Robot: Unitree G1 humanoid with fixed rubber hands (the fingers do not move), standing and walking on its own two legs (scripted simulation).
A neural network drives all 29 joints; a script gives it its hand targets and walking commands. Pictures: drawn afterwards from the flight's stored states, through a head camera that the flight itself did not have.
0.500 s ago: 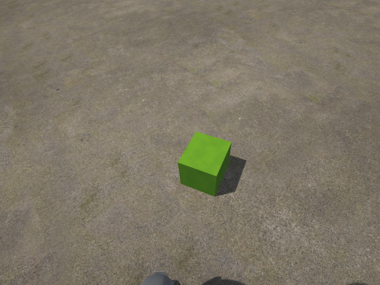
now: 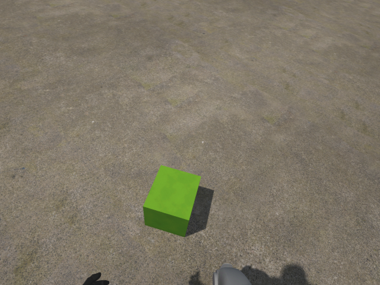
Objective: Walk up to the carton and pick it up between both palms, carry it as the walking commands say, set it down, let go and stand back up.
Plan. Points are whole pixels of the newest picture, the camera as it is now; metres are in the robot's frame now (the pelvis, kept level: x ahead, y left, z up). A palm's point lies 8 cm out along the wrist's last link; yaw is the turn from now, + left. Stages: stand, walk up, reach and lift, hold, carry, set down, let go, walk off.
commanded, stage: walk up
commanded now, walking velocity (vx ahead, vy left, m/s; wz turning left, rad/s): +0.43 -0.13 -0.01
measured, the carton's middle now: (172, 200) +0.65 -0.01 -0.67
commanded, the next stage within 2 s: none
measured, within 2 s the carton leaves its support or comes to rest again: neither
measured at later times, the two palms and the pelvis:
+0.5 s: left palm out of the picture +0.12 +0.20 -0.11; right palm (302, 268) +0.20 -0.31 -0.16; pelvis +0.17 -0.06 +0.00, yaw +0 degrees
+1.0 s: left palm (74, 251) +0.26 +0.26 -0.16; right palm (258, 235) +0.28 -0.20 -0.13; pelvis +0.24 +0.03 +0.00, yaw +1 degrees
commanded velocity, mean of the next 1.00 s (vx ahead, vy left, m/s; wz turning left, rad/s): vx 0.20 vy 0.08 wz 0.00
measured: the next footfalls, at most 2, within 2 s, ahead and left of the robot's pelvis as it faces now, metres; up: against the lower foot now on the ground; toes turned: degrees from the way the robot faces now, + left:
right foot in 0.20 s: +0.25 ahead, -0.17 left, +0.00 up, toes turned -9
left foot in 0.74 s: +0.29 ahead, +0.13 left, +0.00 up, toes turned +6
